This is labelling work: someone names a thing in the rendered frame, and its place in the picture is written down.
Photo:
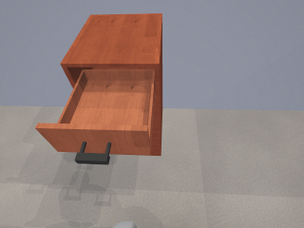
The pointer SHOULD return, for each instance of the handle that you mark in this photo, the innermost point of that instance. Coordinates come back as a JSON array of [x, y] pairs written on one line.
[[93, 158]]

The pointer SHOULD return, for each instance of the drawer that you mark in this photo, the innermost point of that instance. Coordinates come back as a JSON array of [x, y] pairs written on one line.
[[106, 106]]

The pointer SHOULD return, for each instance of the cabinet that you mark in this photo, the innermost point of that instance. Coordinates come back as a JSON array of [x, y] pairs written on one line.
[[130, 41]]

